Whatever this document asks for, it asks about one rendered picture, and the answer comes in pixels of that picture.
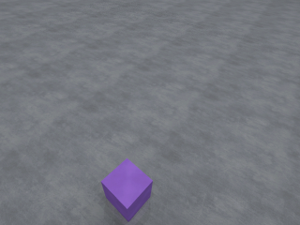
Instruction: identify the carton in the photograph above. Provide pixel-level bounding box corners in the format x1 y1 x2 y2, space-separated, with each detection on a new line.
101 158 153 222

